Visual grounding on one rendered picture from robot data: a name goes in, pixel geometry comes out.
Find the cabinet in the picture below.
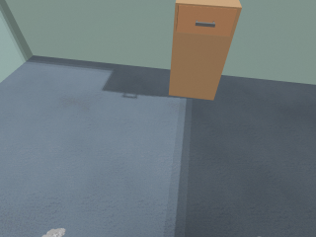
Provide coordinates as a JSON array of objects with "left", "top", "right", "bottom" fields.
[{"left": 169, "top": 0, "right": 242, "bottom": 101}]

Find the handle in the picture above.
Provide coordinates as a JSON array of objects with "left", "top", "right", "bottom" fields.
[{"left": 195, "top": 20, "right": 215, "bottom": 28}]

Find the drawer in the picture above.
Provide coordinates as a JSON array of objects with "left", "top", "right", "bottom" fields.
[{"left": 177, "top": 5, "right": 238, "bottom": 37}]

